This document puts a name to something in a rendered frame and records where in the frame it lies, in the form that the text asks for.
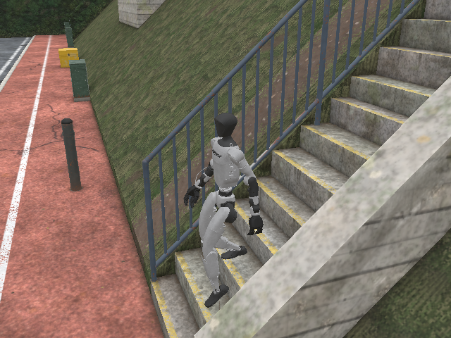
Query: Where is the left robot hand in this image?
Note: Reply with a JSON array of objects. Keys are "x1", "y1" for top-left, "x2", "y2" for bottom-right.
[{"x1": 247, "y1": 215, "x2": 264, "y2": 235}]

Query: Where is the robot right shin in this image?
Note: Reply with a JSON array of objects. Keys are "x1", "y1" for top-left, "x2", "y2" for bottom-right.
[{"x1": 201, "y1": 236, "x2": 241, "y2": 251}]

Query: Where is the right robot hand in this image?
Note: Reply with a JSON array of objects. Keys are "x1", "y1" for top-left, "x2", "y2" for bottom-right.
[{"x1": 184, "y1": 185, "x2": 200, "y2": 208}]

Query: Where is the robot head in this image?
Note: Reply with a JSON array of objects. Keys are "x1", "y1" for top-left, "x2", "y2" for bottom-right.
[{"x1": 214, "y1": 113, "x2": 237, "y2": 147}]

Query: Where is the robot left upper arm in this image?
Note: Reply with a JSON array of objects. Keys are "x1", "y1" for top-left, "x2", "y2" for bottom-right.
[{"x1": 227, "y1": 147, "x2": 256, "y2": 186}]

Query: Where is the robot right upper arm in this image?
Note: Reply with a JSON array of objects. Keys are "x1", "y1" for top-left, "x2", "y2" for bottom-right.
[{"x1": 210, "y1": 137, "x2": 222, "y2": 169}]

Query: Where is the left robot forearm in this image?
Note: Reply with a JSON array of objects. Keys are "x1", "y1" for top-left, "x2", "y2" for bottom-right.
[{"x1": 247, "y1": 177, "x2": 260, "y2": 216}]

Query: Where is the right robot forearm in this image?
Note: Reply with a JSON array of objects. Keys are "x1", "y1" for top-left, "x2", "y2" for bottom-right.
[{"x1": 194, "y1": 162, "x2": 214, "y2": 189}]

